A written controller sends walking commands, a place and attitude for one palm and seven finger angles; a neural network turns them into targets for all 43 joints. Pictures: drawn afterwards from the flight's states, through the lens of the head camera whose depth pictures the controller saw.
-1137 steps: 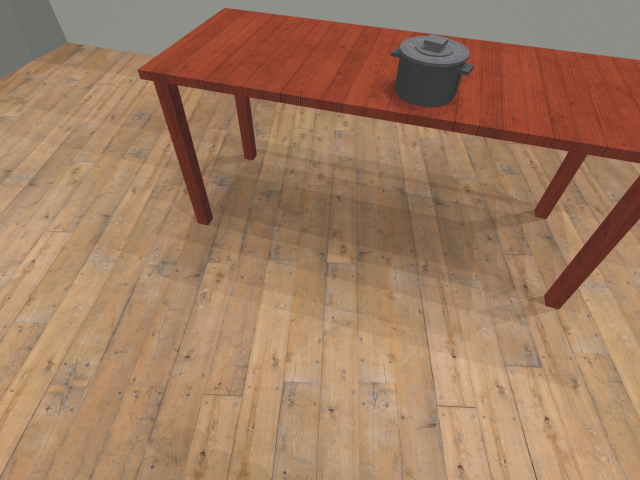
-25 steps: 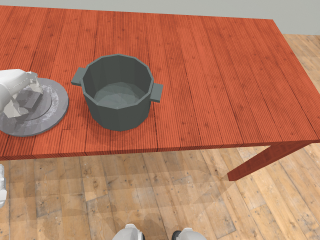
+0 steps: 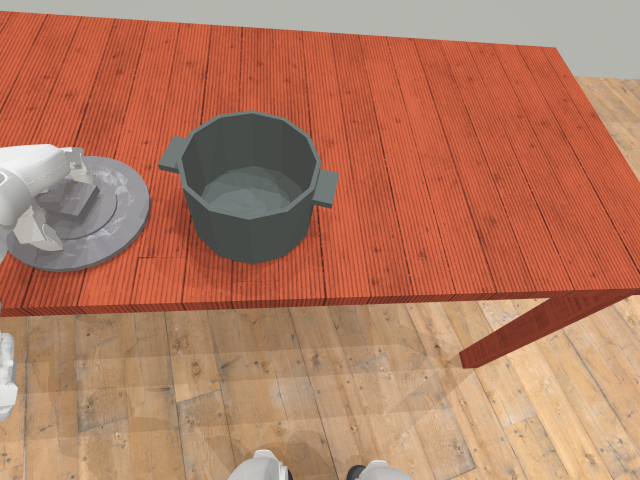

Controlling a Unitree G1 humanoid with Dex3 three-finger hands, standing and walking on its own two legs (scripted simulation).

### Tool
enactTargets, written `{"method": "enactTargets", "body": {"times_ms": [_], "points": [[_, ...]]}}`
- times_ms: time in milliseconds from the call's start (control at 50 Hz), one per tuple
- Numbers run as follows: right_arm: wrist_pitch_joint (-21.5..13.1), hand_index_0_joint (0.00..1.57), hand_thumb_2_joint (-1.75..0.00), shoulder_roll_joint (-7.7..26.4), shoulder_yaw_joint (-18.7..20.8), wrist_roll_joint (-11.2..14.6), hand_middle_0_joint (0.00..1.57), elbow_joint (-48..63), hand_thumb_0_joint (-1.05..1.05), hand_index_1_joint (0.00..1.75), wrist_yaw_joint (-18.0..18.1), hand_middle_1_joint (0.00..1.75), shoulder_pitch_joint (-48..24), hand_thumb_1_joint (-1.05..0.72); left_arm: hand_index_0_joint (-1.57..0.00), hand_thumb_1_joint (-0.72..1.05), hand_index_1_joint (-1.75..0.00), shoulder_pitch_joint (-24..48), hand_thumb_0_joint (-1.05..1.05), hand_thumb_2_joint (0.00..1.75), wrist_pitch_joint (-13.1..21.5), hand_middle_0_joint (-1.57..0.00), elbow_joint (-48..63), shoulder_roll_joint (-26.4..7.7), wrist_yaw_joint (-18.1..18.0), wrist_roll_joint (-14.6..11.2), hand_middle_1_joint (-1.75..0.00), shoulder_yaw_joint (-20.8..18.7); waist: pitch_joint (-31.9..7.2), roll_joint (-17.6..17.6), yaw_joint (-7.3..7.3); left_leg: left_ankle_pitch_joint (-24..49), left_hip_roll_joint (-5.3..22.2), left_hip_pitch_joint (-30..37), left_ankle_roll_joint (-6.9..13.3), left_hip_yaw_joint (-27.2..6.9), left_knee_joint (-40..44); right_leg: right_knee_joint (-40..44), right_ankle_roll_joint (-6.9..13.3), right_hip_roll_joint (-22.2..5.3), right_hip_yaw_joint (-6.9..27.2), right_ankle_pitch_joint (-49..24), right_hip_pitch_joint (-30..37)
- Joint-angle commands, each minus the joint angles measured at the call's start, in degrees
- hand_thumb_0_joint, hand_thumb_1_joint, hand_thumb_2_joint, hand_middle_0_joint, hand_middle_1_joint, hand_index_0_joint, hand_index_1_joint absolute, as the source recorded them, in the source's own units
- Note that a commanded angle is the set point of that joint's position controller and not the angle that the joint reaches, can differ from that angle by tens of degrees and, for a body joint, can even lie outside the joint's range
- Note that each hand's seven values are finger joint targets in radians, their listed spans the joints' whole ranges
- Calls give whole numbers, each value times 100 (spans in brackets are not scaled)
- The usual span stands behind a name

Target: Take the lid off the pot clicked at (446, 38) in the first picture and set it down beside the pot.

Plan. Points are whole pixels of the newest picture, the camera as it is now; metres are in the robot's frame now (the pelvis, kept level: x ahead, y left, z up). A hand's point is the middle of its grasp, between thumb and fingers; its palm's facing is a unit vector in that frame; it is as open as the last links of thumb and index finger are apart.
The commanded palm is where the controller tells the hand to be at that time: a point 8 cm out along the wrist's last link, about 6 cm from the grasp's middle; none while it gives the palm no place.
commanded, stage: open the fingers wide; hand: left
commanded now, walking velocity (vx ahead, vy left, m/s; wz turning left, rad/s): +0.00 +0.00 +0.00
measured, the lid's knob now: (70, 199) +0.46 +0.34 +0.00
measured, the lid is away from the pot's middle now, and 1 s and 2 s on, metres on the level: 0.24 0.24 0.24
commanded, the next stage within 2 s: raise the empty hand in 0.06 s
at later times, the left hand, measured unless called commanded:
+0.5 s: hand (29, 195) +0.43 +0.36 +0.05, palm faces -0.43 -0.14 -0.89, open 11.0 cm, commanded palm +0.46 +0.34 +0.12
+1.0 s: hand (4, 162) +0.43 +0.35 +0.10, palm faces -0.36 -0.13 -0.93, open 11.0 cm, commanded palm +0.45 +0.33 +0.17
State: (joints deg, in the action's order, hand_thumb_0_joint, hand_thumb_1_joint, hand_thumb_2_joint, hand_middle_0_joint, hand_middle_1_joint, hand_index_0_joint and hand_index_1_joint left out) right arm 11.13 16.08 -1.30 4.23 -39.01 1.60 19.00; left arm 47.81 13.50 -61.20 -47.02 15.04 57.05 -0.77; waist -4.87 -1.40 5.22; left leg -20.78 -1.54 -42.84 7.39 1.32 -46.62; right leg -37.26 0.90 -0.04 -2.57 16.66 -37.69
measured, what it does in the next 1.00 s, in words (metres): stands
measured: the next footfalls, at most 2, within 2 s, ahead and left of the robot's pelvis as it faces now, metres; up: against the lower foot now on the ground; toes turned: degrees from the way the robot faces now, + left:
none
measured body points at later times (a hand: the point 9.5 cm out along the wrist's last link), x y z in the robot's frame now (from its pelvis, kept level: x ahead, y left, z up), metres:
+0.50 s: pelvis +0.00 +0.01 +0.00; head +0.10 +0.06 +0.44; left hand +0.45 +0.36 +0.10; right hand +0.03 -0.27 -0.10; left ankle +0.01 +0.03 -0.71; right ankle +0.01 -0.18 -0.70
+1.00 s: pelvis +0.01 +0.02 +0.02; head +0.08 +0.05 +0.46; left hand +0.45 +0.36 +0.16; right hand +0.09 -0.25 -0.10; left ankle +0.01 +0.03 -0.71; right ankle +0.01 -0.18 -0.70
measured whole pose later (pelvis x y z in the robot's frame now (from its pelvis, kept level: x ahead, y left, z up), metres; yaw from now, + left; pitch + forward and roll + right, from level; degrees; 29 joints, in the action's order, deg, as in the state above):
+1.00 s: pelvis +0.01 +0.02 +0.02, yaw +4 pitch +12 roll -6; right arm 9.0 15.5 -1.2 4.8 -39.1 1.0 17.3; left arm 52.7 9.3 -55.1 -42.0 18.7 54.3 4.3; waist -4.2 -2.0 3.2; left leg -18.2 -5.1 -32.3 8.4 -1.0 -38.8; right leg -30.1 2.3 -0.8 0.8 15.1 -26.6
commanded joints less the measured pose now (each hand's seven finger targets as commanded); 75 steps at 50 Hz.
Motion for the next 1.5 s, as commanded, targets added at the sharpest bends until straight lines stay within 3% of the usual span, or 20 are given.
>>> {"method": "enactTargets", "body": {"times_ms": [0, 80, 120, 280, 460, 540, 620, 700, 800, 860, 940, 980, 1020, 1080, 1120, 1220, 1280, 1340, 1440, 1480], "points": [[-67, 20, -90, 1216, 368, -12, 20, 293, 0, 30, 85, 30, 715, -90, -32, 3, -92, 2138, 0, 55, -16, -32, 848, -1810, -256, -62, -92, -554, -2208, -859, 7, 2840, 297, 3219, -707, -992, 596, 278, 250, 415, -210, -329, -657], [-92, 20, -90, 1210, 372, -10, 20, 282, 0, 30, 79, 30, 704, -90, -32, 3, -92, 2373, 0, 56, -47, -32, 932, -1537, -244, -17, -92, -279, -2176, -1085, 64, 2808, 330, 3324, -737, -1038, 601, 259, 248, 398, -211, -281, -827], [-100, 20, -90, 1233, 342, 6, 20, 289, 0, 30, 90, 30, 717, -90, -32, 3, -92, 2267, 0, 56, -72, -32, 684, -1719, -259, -21, -92, -402, -2042, -809, 83, 2504, 283, 3043, -667, -944, 587, 278, 245, 413, -194, -267, -738], [-145, 20, -90, 1202, 364, -3, 20, 319, 0, 30, 120, 30, 709, -90, -32, 3, -92, 2610, 0, 56, -90, -32, 1281, -1882, -224, -58, -92, -523, -2583, -1210, -7, 3276, 346, 3707, -798, -1123, 642, 314, 236, 382, -197, -470, -568], [-193, 20, -90, 1207, 346, 49, 20, 291, 0, 30, 97, 30, 635, -90, -32, 3, -92, 2605, 0, 56, -254, -32, 998, -1633, -127, -134, -92, -307, -2094, -874, -11, 2895, 346, 3565, -777, -1148, 893, 543, 226, 364, -156, -447, -387], [-260, 20, -90, 1153, 387, 28, 20, 356, 0, 30, 98, 30, 588, -90, -32, 3, -92, 2780, 0, 56, -169, -32, 1623, -1625, -20, -141, -92, -327, -2556, -1420, -105, 4014, 426, 4332, -982, -1333, 887, 562, 235, 346, -115, -740, -362], [-235, 20, -90, 1154, 370, 56, 20, 332, 0, 30, 67, 30, 542, -90, -32, 3, -92, 2458, 0, 56, -264, -32, 1058, -1466, -22, -256, -92, -267, -2006, -752, -63, 3222, 358, 3785, -826, -1167, 1030, 723, 210, 355, -112, -612, -161], [-251, 20, -90, 1119, 434, 38, 20, 337, 0, 30, 22, 30, 467, -90, -32, 3, -92, 2976, 0, 56, -311, -32, 1711, -1094, 43, -251, -92, 34, -2286, -1160, -80, 3686, 502, 4478, -1073, -1524, 1101, 720, 191, 319, -61, -596, -314], [-278, 20, -90, 1123, 386, 70, 20, 336, 0, 30, 46, 30, 383, -90, -32, 3, -92, 2853, 0, 56, -400, -32, 1321, -1175, 55, -322, -92, -56, -1987, -578, -88, 2978, 394, 4020, -944, -1346, 1236, 842, 192, 305, -30, -589, 21], [-301, 20, -90, 1084, 410, 36, 20, 335, 0, 30, 12, 30, 304, -90, -32, 3, -92, 3557, 0, 56, -445, -32, 2080, -856, 127, -291, -92, 270, -2210, -1280, -88, 3788, 485, 4667, -1109, -1576, 1190, 802, 200, 277, 6, -733, -169], [-333, 20, -90, 1087, 362, 44, 20, 430, 0, 30, 19, 30, 236, -90, -32, 3, -92, 2969, 0, 56, -464, -32, 1526, -1345, 148, -317, -92, -230, -2162, -636, -192, 3315, 371, 4236, -964, -1406, 1270, 871, 219, 278, 14, -727, 263], [-312, 20, -90, 1055, 324, 80, 20, 400, 0, 30, 2, 30, 179, -90, -32, 3, -92, 3178, 0, 56, -563, -32, 1356, -875, 165, -306, -92, 234, -1778, -601, -95, 2935, 332, 3944, -915, -1307, 1319, 903, 212, 284, -10, -673, 229], [-345, 20, -90, 1031, 369, 63, 20, 375, 0, 30, -30, 30, 197, -90, -32, 3, -92, 3681, 0, 56, -639, -32, 1871, -559, 232, -324, -92, 501, -2039, -952, -86, 3482, 386, 4394, -999, -1405, 1266, 891, 208, 281, -16, -803, 146], [-368, 20, -90, 1026, 361, 35, 20, 471, 0, 30, -19, 30, 179, -90, -32, 3, -92, 3659, 0, 56, -591, -32, 2083, -1259, 310, -278, -92, -61, -2511, -1038, -144, 4118, 389, 4781, -1058, -1496, 1199, 873, 214, 294, 0, -935, 386], [-364, 20, -90, 1005, 317, 78, 20, 467, 0, 30, 0, 30, 141, -90, -32, 3, -92, 3252, 0, 56, -619, -32, 1450, -1033, 345, -336, -92, 63, -2093, -514, -120, 3385, 322, 4237, -941, -1313, 1301, 944, 196, 290, -26, -821, 508], [-381, 20, -90, 976, 323, 58, 20, 502, 0, 30, -39, 30, 104, -90, -32, 3, -92, 3702, 0, 56, -653, -32, 1953, -890, 483, -326, -92, 275, -2201, -902, -109, 4062, 295, 4514, -942, -1282, 1252, 988, 217, 295, -51, -1154, 626], [-376, 20, -90, 1016, 280, 68, 20, 556, 0, 30, -19, 30, 82, -90, -32, 3, -92, 3422, 0, 56, -592, -32, 1781, -1630, 555, -336, -92, -295, -2301, -455, -189, 3816, 198, 4155, -813, -1049, 1313, 1077, 215, 288, -37, -1311, 1191], [-364, 20, -90, 998, 274, 101, 20, 549, 0, 30, -25, 30, -13, -90, -32, 3, -92, 3641, 0, 56, -637, -32, 1683, -926, 662, -391, -92, 352, -1779, -691, -105, 3455, 203, 4010, -767, -977, 1419, 1165, 220, 259, -60, -1179, 929], [-351, 20, -90, 1061, 265, 105, 20, 548, 0, 30, -11, 30, 48, -90, -32, 3, -92, 3473, 0, 56, -521, -32, 1677, -1511, 720, -385, -92, -62, -2033, -567, -173, 3512, 173, 4049, -725, -931, 1399, 1164, 234, 282, -55, -1272, 1166], [-318, 20, -90, 1020, 293, 100, 20, 530, 0, 30, -13, 30, 39, -90, -32, 3, -92, 3603, 0, 56, -529, -32, 1734, -1179, 746, -390, -92, 201, -2018, -685, -92, 3395, 167, 4128, -700, -903, 1403, 1191, 206, 292, -73, -1185, 1060]]}}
